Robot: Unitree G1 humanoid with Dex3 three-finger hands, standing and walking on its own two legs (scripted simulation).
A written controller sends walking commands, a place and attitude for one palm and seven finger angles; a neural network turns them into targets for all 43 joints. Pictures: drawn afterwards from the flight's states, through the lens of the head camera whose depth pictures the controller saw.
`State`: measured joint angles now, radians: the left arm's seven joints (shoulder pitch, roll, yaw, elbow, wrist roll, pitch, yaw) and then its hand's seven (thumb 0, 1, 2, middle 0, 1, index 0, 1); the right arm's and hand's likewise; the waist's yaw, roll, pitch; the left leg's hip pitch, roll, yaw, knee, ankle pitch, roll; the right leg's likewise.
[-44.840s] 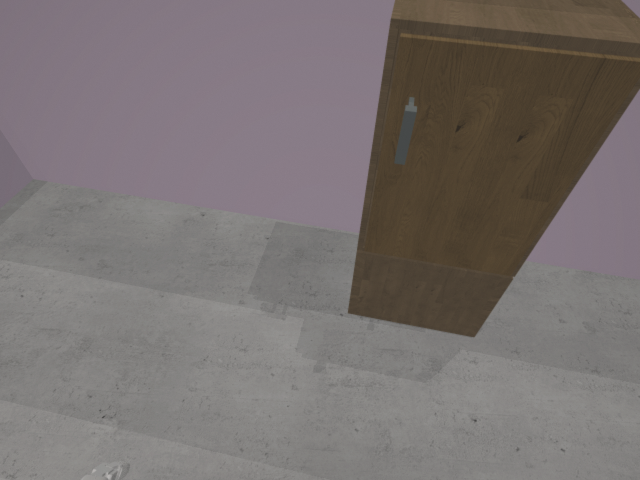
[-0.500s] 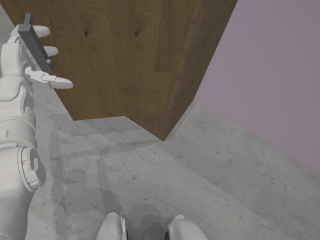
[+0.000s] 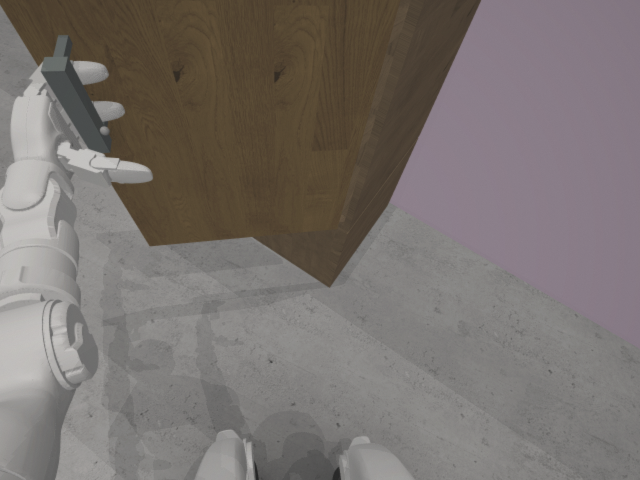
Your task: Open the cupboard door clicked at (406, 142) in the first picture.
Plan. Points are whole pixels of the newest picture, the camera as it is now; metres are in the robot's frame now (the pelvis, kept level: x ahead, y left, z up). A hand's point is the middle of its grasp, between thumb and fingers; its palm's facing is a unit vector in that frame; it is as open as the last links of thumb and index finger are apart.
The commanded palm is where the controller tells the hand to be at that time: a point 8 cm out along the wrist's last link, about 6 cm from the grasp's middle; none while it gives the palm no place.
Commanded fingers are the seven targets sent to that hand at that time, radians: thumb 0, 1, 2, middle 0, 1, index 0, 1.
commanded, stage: close the thumb around the handle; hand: left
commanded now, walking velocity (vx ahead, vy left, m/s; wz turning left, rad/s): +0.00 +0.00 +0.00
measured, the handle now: (83, 97) +0.56 +0.25 +0.10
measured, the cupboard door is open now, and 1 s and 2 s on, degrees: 43 45 82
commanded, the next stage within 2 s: pull the door open along its arc in 0.62 s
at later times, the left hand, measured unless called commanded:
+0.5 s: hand (103, 129) +0.51 +0.22 +0.10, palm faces +0.09 -1.00 +0.00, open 6.2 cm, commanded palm +0.49 +0.26 +0.09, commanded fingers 0.00 0.90 0.90 -0.40 -1.35 -0.40 -1.35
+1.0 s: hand (106, 138) +0.50 +0.21 +0.10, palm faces +0.08 -1.00 +0.00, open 5.5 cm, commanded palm +0.45 +0.26 +0.09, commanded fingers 0.00 0.90 0.90 -0.40 -1.35 -0.40 -1.35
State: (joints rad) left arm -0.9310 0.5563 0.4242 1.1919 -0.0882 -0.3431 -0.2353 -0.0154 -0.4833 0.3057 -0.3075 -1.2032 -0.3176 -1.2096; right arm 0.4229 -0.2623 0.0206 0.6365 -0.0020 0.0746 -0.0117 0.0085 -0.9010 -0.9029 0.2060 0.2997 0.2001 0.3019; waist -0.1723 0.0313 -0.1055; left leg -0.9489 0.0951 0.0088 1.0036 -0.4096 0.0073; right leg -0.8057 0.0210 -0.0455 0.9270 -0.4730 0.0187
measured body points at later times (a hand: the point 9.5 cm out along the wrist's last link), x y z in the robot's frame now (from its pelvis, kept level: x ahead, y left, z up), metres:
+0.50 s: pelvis +0.00 +0.00 +0.00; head +0.12 +0.03 +0.43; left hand +0.50 +0.27 +0.10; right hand -0.01 -0.27 -0.11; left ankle +0.03 +0.11 -0.68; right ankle -0.02 -0.14 -0.68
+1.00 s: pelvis +0.01 +0.00 +0.00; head +0.11 +0.02 +0.44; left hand +0.49 +0.27 +0.10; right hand +0.00 -0.27 -0.10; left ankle +0.03 +0.11 -0.68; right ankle -0.02 -0.14 -0.68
